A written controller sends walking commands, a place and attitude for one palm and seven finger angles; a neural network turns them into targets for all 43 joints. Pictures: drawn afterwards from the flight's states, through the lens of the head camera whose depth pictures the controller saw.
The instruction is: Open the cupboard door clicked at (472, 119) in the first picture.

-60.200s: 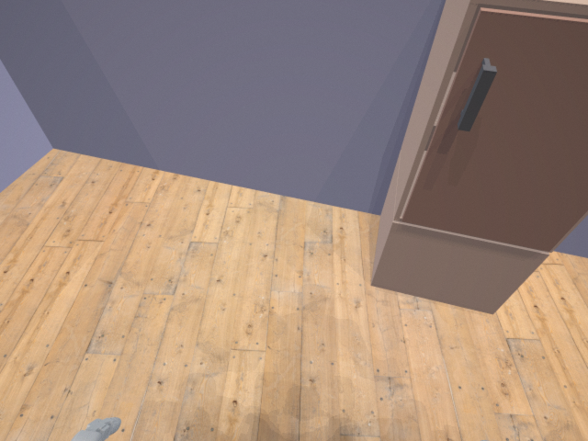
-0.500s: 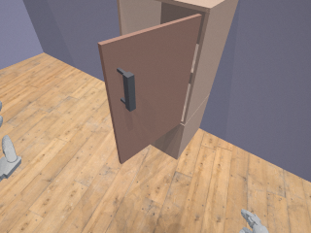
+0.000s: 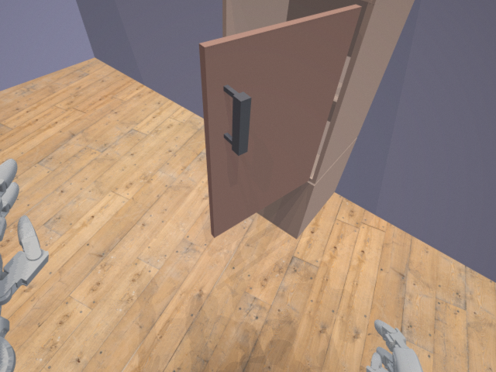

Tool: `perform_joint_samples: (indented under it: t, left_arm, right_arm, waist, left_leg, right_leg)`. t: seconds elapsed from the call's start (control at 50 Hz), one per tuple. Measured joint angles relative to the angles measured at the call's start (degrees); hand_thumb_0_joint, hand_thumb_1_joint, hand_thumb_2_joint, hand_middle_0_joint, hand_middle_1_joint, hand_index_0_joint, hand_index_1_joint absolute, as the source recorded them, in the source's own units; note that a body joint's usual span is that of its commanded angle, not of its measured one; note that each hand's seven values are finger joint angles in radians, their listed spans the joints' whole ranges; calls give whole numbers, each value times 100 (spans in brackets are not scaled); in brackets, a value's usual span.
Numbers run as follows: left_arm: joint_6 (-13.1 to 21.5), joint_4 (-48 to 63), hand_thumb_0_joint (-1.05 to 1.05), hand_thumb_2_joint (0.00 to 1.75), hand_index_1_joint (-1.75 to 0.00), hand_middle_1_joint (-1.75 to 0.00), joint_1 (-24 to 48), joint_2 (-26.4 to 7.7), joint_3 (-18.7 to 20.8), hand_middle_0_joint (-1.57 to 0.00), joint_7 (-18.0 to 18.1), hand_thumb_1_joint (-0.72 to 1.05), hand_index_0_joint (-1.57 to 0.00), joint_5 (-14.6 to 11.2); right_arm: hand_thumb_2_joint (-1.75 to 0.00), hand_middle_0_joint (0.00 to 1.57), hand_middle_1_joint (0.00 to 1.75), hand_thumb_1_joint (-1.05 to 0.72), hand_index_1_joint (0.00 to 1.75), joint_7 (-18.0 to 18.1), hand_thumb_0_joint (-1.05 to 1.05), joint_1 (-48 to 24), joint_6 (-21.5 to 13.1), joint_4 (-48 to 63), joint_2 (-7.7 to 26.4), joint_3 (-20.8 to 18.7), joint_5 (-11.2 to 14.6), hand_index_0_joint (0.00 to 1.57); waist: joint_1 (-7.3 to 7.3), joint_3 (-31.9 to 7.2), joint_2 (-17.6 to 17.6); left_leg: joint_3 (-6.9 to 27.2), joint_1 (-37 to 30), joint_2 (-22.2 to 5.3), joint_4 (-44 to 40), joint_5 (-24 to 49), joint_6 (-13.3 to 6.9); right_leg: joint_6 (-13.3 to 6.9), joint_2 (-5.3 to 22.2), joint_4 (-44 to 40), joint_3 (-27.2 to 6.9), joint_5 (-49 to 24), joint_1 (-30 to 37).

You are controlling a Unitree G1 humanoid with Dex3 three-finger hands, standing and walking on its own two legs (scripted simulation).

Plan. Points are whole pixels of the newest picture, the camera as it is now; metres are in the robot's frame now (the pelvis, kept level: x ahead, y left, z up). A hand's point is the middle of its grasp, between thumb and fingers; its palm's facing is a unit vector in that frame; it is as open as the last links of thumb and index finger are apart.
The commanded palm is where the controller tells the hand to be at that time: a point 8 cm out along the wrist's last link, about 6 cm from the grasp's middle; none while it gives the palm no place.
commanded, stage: stop stepping back and stand still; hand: left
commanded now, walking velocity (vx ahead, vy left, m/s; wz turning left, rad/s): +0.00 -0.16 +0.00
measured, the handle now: (234, 120) +0.56 +0.07 +0.11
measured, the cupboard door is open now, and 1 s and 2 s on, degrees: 76 76 76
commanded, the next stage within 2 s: let the arm hang, fingers relaxed in 0.12 s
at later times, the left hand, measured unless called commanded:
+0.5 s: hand out of the picture +0.05 +0.17 -0.16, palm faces +0.06 -0.99 -0.16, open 7.3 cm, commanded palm none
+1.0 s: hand out of the picture -0.07 +0.21 -0.16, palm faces +0.09 -0.97 -0.22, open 7.3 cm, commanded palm none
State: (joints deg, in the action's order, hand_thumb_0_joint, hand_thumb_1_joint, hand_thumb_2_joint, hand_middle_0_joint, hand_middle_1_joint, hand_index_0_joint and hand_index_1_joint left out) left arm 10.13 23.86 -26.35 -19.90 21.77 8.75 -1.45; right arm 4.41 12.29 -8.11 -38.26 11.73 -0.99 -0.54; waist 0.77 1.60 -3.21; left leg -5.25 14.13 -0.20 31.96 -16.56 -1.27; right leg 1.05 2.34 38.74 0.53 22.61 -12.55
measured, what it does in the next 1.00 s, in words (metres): shifts its weight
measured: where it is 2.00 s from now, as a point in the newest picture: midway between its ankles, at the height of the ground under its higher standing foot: outside the picture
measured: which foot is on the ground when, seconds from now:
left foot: down 0.00-1.00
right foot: down 0.00-1.00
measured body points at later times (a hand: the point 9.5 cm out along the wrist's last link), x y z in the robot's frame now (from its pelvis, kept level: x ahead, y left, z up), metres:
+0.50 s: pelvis -0.02 +0.00 -0.01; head +0.00 +0.01 +0.44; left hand +0.05 +0.22 -0.15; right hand +0.06 -0.26 -0.14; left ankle -0.03 +0.14 -0.73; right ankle -0.01 -0.09 -0.73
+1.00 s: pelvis -0.05 +0.03 +0.01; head -0.04 +0.02 +0.46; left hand -0.08 +0.26 -0.14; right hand -0.06 -0.17 -0.16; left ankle -0.03 +0.14 -0.73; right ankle -0.01 -0.09 -0.73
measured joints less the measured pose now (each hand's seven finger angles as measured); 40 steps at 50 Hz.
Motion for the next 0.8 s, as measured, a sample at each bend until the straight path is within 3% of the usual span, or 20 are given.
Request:
perform_joint_samples:
  t: [0.06,0.14,0.22,0.26,0.3,0.36,0.42,0.48,0.52,0.56,0.66,0.8]
  left_arm:
    - [32,458,2,90,-31,-30,-105,-330,89,-21,-57,89,-21,25]
    - [202,911,2,90,-31,-30,-406,-677,418,-21,-61,89,-21,-27]
    - [296,685,1,90,-31,-30,-648,-682,510,-21,-124,89,-21,-95]
    - [217,-257,1,90,-31,-30,-288,-682,68,-21,-337,89,-21,125]
    - [-261,-1676,0,90,-30,-30,264,-468,-541,-20,-586,90,-20,251]
    - [-938,-3782,0,90,-30,-29,847,96,-1200,-19,-758,90,-20,333]
    - [-1249,-5316,1,90,-30,-29,1053,611,-1728,-19,-842,91,-19,360]
    - [-1371,-6458,1,90,-30,-29,1071,994,-2097,-19,-894,91,-19,332]
    - [-1296,-6879,-2,89,-30,-29,1079,1116,-1936,-20,-747,97,-20,186]
    - [-1239,-7200,-4,89,-30,-30,1157,971,-1924,-21,-742,102,-21,197]
    - [-1205,-7967,-3,89,-30,-30,1107,832,-2022,-20,-818,100,-21,226]
    - [-1190,-8648,-1,89,-30,-29,961,834,-2035,-20,-815,94,-20,230]
  right_arm:
    - [-89,20,29,-90,30,-130,1,-145,-171,206,-279,136,-33,20]
    - [-89,21,30,-90,30,-272,1,-225,-238,443,-459,317,-34,21]
    - [-89,21,30,-90,30,-295,1,-231,-68,422,-338,345,-3,21]
    - [-89,21,30,-90,30,-450,1,-242,-21,55,-158,209,48,21]
    - [-89,21,30,-90,30,-528,1,-298,298,-340,71,107,43,21]
    - [-89,21,30,-90,30,-546,1,-290,727,-676,306,-10,-21,21]
    - [-89,20,30,-90,30,-516,1,-187,943,-854,381,-67,-100,20]
    - [-89,20,29,-91,30,-458,1,-82,1031,-1200,225,-10,-150,20]
    - [-89,20,29,-91,30,-419,1,76,1037,-1407,102,41,-151,20]
    - [-89,20,29,-91,30,-385,1,222,1048,-1631,18,88,-152,20]
    - [-89,20,29,-91,30,-333,1,401,1092,-2035,-55,74,-136,20]
    - [-89,20,29,-90,30,-351,0,464,1026,-2297,-249,77,-128,20]
  waist:
    - [-72,183,-121]
    - [-65,277,-74]
    - [-69,205,388]
    - [11,-70,553]
    - [40,-305,684]
    - [-85,-377,762]
    - [-222,-133,683]
    - [-233,193,238]
    - [-175,305,39]
    - [-87,361,-23]
    - [-43,286,211]
    - [-71,157,488]
  left_leg:
    - [15,-86,-19,-178,133,8]
    - [-17,-100,-79,-296,231,84]
    - [107,33,-264,-132,147,143]
    - [185,416,-218,441,-179,165]
    - [232,621,-170,864,-730,177]
    - [281,574,-162,947,-842,139]
    - [423,283,-217,569,-328,129]
    - [395,106,-170,429,-284,318]
    - [432,45,-209,272,-186,339]
    - [490,3,-255,108,-52,335]
    - [503,-105,-276,-199,171,279]
    - [353,-187,-149,-499,372,150]
  right_leg:
    - [-7,-132,97,84,88,-157]
    - [-15,-281,-598,323,-300,-96]
    - [-450,-512,-1082,445,-783,54]
    - [-508,-448,-956,491,-727,-181]
    - [-492,-303,-668,526,-577,-404]
    - [-443,-109,-240,593,-338,-581]
    - [-397,-77,52,680,-196,-614]
    - [-342,-24,4,644,-263,-489]
    - [-348,-79,-260,689,-422,-367]
    - [-372,-145,-583,755,-624,-235]
    - [-325,-205,-1187,780,-1012,13]
    - [-218,-94,-1402,641,-1212,16]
